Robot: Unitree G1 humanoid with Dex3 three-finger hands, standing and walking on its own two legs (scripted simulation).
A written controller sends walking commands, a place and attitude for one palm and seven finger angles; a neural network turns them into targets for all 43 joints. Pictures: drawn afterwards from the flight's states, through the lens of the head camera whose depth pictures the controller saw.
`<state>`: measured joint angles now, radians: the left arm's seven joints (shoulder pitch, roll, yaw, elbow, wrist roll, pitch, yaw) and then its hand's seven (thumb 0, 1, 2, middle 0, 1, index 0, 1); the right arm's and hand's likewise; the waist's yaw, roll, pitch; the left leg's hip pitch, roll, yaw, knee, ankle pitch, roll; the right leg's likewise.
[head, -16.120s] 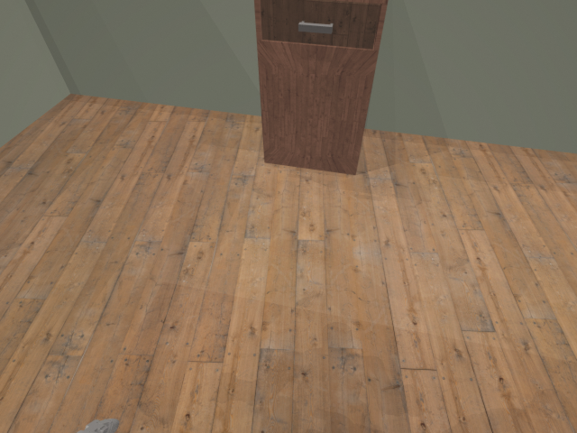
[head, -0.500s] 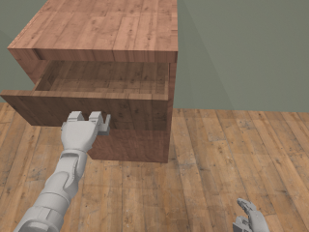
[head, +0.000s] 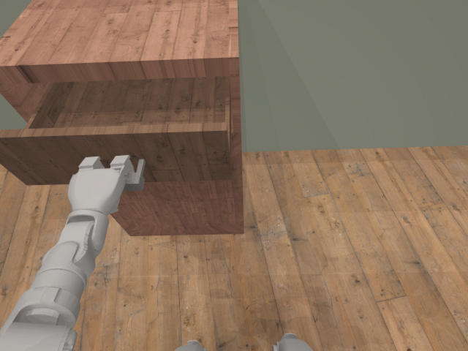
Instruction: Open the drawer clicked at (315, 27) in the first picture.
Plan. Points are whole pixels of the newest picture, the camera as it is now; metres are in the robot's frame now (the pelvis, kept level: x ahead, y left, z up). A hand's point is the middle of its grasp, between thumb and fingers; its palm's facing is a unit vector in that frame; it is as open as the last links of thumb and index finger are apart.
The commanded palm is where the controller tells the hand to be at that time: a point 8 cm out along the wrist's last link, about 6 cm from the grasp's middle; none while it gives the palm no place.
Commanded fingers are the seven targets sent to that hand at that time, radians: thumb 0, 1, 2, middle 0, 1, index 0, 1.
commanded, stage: pull the drawer open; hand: left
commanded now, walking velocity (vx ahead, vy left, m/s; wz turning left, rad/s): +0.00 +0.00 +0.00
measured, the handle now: (110, 173) +0.44 +0.25 +0.02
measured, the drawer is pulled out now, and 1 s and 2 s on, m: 0.15 0.22 0.30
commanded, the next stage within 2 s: open the thumb to release the handle in 1.82 s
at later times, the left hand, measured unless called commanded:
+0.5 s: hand (107, 221) +0.34 +0.24 +0.00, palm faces +0.01 -0.06 -1.00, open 5.8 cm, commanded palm +0.29 +0.25 +0.05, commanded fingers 0.00 0.90 0.90 -0.40 -1.35 -0.40 -1.35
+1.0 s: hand (101, 240) +0.31 +0.24 +0.00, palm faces -0.03 -0.05 -1.00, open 5.9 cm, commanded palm +0.29 +0.25 +0.05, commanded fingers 0.00 0.90 0.90 -0.40 -1.35 -0.40 -1.35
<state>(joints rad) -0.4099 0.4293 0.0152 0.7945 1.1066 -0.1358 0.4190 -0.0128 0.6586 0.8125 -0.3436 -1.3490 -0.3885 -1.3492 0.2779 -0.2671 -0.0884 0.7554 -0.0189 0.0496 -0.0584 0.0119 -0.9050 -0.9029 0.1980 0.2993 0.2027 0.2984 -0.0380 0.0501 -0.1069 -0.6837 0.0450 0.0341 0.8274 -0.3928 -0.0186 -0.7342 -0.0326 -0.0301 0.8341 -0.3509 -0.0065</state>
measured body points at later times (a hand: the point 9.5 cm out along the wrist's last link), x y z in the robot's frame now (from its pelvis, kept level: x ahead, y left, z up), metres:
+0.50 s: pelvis +0.02 +0.02 +0.01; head +0.08 +0.00 +0.45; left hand +0.34 +0.24 +0.05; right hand +0.13 -0.25 -0.12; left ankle +0.00 +0.14 -0.70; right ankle +0.03 -0.12 -0.70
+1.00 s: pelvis +0.04 +0.00 +0.01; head +0.09 -0.02 +0.46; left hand +0.30 +0.24 +0.05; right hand +0.25 -0.21 -0.10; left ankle +0.00 +0.14 -0.70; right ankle +0.03 -0.12 -0.70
